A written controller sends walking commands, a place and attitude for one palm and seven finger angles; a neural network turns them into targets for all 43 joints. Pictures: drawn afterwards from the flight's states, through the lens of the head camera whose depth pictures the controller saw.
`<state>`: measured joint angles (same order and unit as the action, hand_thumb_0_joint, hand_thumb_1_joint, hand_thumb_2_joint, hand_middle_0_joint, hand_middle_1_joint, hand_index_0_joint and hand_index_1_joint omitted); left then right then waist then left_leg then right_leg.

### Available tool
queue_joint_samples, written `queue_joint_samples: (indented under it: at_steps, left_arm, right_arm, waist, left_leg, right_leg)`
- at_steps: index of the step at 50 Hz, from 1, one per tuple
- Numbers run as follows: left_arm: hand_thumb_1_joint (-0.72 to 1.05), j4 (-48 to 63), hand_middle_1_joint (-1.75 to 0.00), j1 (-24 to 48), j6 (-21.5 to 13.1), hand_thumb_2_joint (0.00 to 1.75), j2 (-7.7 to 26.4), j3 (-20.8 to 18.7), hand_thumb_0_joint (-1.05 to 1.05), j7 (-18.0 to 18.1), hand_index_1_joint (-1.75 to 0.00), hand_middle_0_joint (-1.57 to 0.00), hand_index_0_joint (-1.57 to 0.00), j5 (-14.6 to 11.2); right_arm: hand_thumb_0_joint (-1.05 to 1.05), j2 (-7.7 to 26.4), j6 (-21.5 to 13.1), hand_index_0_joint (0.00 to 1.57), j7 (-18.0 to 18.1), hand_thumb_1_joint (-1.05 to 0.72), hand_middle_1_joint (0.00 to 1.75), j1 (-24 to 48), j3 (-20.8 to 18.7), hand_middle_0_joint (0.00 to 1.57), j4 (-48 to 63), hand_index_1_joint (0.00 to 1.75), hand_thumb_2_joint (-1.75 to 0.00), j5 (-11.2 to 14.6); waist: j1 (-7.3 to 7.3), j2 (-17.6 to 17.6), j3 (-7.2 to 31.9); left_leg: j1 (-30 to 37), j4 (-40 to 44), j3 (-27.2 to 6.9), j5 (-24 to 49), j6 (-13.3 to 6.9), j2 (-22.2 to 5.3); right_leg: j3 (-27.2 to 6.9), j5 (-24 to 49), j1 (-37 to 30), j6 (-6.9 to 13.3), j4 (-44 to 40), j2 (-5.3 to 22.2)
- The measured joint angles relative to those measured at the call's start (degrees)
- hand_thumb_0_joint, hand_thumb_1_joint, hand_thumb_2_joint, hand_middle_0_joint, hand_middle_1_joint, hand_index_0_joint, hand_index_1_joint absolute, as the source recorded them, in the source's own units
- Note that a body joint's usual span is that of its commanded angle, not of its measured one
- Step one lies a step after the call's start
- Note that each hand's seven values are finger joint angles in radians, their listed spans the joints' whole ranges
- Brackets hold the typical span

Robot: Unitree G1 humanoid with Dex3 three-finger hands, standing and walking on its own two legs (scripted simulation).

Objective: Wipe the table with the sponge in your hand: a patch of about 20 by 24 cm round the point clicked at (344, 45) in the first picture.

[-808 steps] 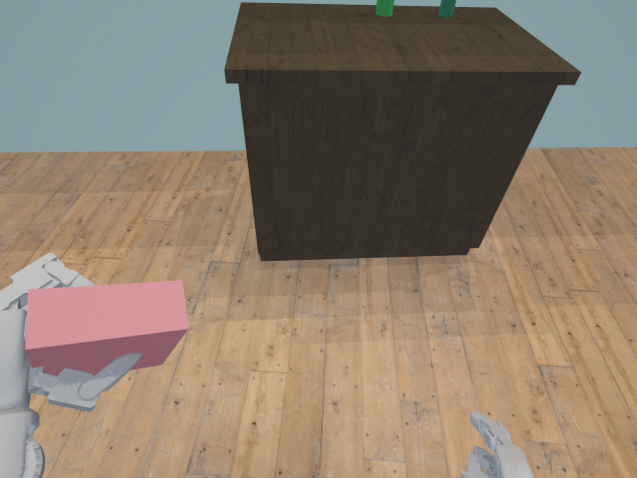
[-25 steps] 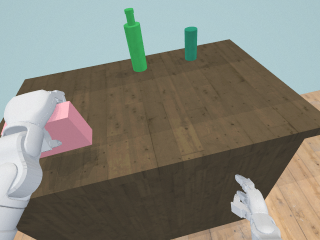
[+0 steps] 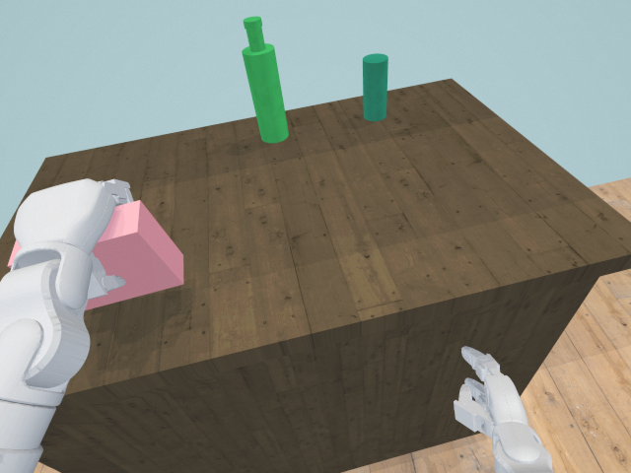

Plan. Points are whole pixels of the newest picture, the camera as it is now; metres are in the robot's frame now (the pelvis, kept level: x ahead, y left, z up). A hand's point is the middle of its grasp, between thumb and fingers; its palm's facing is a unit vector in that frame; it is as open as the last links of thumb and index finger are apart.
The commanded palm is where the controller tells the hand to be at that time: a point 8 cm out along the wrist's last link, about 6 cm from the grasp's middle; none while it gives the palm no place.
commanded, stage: move the sponge above the wiping area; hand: left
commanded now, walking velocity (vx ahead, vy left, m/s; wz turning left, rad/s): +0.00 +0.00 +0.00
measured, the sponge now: (116, 267) +0.27 +0.31 +0.15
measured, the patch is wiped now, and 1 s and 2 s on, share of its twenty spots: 0.00 0.00 0.00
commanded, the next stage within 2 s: lower the sponge onto the table in 1.14 s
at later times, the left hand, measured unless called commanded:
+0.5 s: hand (93, 240) +0.27 +0.31 +0.20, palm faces +0.14 -0.02 -0.99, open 8.9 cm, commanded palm +0.23 +0.30 +0.26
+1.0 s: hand (83, 251) +0.26 +0.31 +0.19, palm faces +0.09 -0.02 -1.00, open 8.9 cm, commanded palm +0.22 +0.30 +0.27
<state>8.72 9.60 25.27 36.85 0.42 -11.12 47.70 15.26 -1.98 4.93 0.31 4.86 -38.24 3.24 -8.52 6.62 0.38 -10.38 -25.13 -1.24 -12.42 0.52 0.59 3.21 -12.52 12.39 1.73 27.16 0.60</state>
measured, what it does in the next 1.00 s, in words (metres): stands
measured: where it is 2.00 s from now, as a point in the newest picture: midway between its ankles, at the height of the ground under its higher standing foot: outside the picture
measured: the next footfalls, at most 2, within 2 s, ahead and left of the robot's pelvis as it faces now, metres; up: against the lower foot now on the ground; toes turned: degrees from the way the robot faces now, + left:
none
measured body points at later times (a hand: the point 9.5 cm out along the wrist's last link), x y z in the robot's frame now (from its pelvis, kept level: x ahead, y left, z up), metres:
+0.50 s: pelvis +0.00 +0.00 +0.00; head -0.01 -0.05 +0.45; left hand +0.26 +0.31 +0.25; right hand +0.27 -0.18 -0.08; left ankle +0.01 +0.13 -0.74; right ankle +0.03 -0.10 -0.74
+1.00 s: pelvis +0.00 +0.00 +0.00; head -0.01 -0.05 +0.45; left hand +0.25 +0.31 +0.25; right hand +0.27 -0.19 -0.07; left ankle +0.01 +0.13 -0.74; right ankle +0.03 -0.10 -0.74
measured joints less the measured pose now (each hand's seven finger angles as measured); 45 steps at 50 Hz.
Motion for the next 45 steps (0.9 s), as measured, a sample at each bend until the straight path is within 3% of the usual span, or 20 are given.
queue_joint_samples:
  at_steps: [6, 16, 22, 28, 37, 45]
  left_arm:
    - [-0.42, -1.99, -1.43, 0.23, 0.67, 1.08, 0.49, -0.33, 0.0, -1.19, -1.43, -0.85, -0.86, 0.46]
    - [-0.42, 0.25, -1.43, -0.99, -3.13, 1.08, 0.18, -0.11, 0.0, -0.28, -1.43, -0.85, -0.86, 0.0]
    - [-0.42, 0.73, -1.43, -0.56, -0.35, 1.08, -0.05, -0.7, 0.0, 0.88, -1.43, -0.85, -0.86, -0.36]
    - [-0.42, 0.84, -1.43, -0.48, 1.92, 1.08, 0.19, -0.41, 0.0, -1.22, -1.44, -0.85, -0.86, 0.18]
    - [-0.42, 3.25, -1.43, -2.04, -0.39, 1.08, 0.91, -0.14, 0.0, -1.56, -1.43, -0.85, -0.86, -0.37]
    - [-0.42, 1.12, -1.43, -1.01, 1.03, 1.08, 1.92, -1.82, 0.0, -1.58, -1.43, -0.85, -0.86, -0.66]
  right_arm:
    - [0.01, 0.3, 0.45, 0.2, -0.01, -0.9, 0.3, -0.12, -0.01, 0.2, 0.34, 0.3, -0.9, 0.16]
    - [0.01, 0.58, -0.41, 0.2, 0.33, -0.9, 0.3, -1.41, -0.69, 0.2, 0.12, 0.3, -0.9, -0.22]
    - [0.01, 0.28, 0.27, 0.2, -0.17, -0.9, 0.3, -0.86, -0.54, 0.2, -0.14, 0.3, -0.9, 0.04]
    - [0.01, 0.24, 0.67, 0.2, -0.2, -0.9, 0.3, -0.21, -0.1, 0.2, 0.54, 0.3, -0.9, 0.41]
    - [0.01, 0.26, 0.35, 0.2, -0.05, -0.9, 0.3, -0.72, -0.2, 0.2, 0.65, 0.3, -0.9, 0.03]
    - [0.01, 0.36, 0.43, 0.2, 0.18, -0.9, 0.3, -0.44, -0.08, 0.2, 0.48, 0.3, -0.9, 0.34]
  waist:
    - [0.45, -0.05, 0.16]
    - [0.1, -0.14, -0.22]
    - [-0.08, 0.17, 0.22]
    - [0.03, 0.32, 0.51]
    - [-0.26, 0.25, 0.38]
    - [-0.25, 0.18, 0.49]
  left_leg:
    - [-0.44, -0.2, -0.09, -0.09, -0.03, -0.02]
    - [0.22, 0.01, -0.23, -0.2, -0.09, 0.03]
    - [0.3, 0.34, -0.02, -0.09, -0.12, 0.08]
    - [-0.13, 0.26, -0.17, 0.02, -0.19, 0.24]
    - [0.0, -0.05, -0.22, -0.14, -0.08, 0.13]
    - [-0.38, -0.41, -0.16, -0.13, 0.08, -0.09]
  right_leg:
    - [0.08, -0.04, 0.34, -0.03, 0.07, -0.02]
    - [0.2, -0.07, -0.48, -0.05, -0.39, 0.01]
    - [-0.03, -0.03, -0.37, -0.16, -0.45, 0.06]
    - [0.11, -0.13, 0.1, -0.17, -0.14, 0.23]
    - [0.15, -0.22, -0.09, -0.07, 0.04, 0.11]
    - [0.09, -0.08, 0.27, 0.07, 0.25, -0.12]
